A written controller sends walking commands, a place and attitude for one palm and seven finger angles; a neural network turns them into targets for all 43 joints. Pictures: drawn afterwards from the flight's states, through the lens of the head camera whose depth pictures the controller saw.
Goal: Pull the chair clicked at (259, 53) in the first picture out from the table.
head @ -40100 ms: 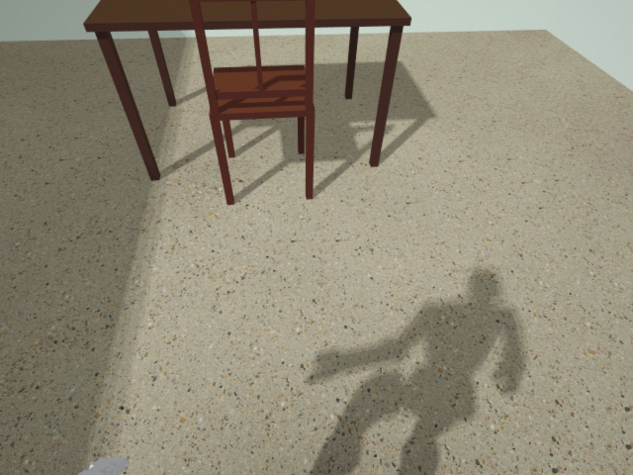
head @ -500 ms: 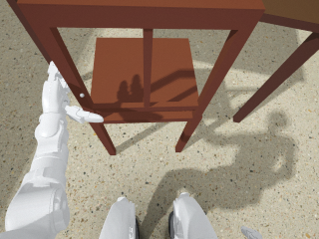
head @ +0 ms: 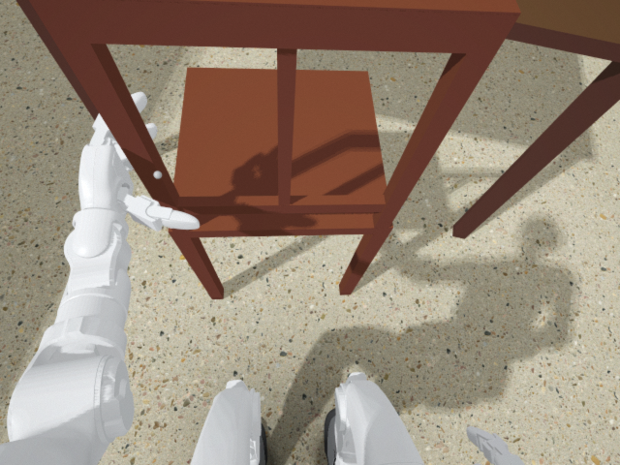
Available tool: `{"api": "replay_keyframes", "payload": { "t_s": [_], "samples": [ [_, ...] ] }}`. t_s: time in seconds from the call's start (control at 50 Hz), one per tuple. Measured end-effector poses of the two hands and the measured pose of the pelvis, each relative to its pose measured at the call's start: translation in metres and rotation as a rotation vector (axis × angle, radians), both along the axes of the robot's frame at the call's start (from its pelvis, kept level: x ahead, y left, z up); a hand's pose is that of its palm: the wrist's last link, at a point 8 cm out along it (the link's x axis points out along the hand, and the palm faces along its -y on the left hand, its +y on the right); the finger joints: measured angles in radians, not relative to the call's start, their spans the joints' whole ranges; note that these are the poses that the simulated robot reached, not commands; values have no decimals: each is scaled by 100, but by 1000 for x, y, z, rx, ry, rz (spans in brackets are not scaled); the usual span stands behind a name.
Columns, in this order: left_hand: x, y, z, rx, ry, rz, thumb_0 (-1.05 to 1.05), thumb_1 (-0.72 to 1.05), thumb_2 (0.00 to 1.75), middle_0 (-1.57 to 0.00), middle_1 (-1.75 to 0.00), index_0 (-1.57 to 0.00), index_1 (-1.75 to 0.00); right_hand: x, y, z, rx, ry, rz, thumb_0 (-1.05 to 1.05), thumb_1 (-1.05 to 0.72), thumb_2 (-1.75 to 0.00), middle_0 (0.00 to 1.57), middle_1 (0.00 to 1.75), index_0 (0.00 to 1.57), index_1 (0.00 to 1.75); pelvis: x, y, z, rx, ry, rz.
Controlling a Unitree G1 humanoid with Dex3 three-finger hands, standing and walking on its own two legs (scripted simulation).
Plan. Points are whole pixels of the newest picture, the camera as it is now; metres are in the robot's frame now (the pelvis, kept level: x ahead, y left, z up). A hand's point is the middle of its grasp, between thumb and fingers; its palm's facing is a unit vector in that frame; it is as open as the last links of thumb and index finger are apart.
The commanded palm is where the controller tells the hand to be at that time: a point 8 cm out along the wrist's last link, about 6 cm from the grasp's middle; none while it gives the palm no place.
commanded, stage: hook a spindle and tug to test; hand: left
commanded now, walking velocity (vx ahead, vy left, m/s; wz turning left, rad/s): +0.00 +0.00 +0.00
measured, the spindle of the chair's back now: (285, 142) +0.50 +0.02 +0.05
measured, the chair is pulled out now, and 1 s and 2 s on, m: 0.11 0.13 0.21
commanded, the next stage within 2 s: step backward, pulling the chair out in 1.18 s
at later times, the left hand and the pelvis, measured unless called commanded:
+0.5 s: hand (156, 170) +0.47 +0.18 +0.03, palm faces +0.04 -1.00 -0.03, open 6.6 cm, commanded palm +0.44 +0.21 +0.03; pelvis +0.01 +0.01 +0.01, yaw +0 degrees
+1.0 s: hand (159, 192) +0.44 +0.17 +0.03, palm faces +0.05 -1.00 -0.03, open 5.9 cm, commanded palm +0.41 +0.22 +0.03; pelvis +0.02 +0.01 +0.01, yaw -1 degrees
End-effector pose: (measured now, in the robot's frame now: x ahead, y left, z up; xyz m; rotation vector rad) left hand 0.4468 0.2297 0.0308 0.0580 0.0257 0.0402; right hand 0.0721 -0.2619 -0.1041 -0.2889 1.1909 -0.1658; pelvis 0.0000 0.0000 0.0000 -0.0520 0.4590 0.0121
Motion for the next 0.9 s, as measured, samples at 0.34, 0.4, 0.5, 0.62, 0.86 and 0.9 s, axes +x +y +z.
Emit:
{"api": "replay_keyframes", "payload": {
  "t_s": [0.34,0.4,0.5,0.62,0.86,0.9],
  "samples": [
    [3,0,3,-15,8,6,-1,4,54,-46,-132,-43,-132,-7,7,3,16,22,-17,1,-90,-90,21,30,20,30,5,5,4,0,2,-7],
    [3,1,3,-14,2,1,-1,20,61,-48,-138,-44,-138,-6,7,3,13,26,-19,1,-90,-90,21,30,20,30,6,6,4,-2,3,-6],
    [4,0,2,-25,3,1,0,48,72,-48,-140,-46,-143,-4,8,6,10,26,-24,1,-90,-90,21,30,20,30,8,7,5,-4,5,-6],
    [0,-2,3,-33,10,13,1,62,78,-45,-141,-43,-145,0,10,9,17,14,-29,1,-90,-90,21,30,20,30,11,9,8,-4,1,-11],
    [-19,-6,3,-31,10,16,1,64,74,-43,-143,-41,-145,16,14,15,37,-29,-23,1,-90,-90,21,30,20,30,17,8,14,0,-17,-15],
    [-22,-6,3,-31,7,16,1,64,74,-43,-143,-41,-145,19,14,15,38,-34,-16,1,-90,-90,21,30,20,30,17,8,15,2,-20,-15]
  ]
}}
